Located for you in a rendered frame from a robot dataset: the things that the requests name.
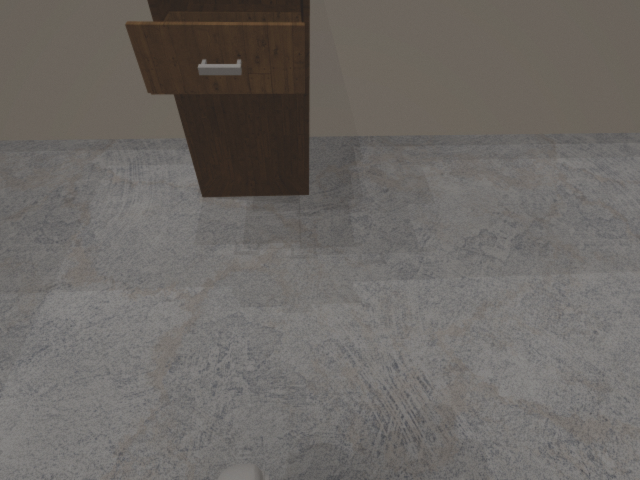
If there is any drawer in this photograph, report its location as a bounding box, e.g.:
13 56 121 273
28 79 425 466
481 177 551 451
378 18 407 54
125 11 305 94

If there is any cabinet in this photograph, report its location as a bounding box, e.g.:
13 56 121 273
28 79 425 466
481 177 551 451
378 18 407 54
147 0 310 197

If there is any handle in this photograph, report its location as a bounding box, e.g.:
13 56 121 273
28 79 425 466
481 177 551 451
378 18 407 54
198 59 242 75

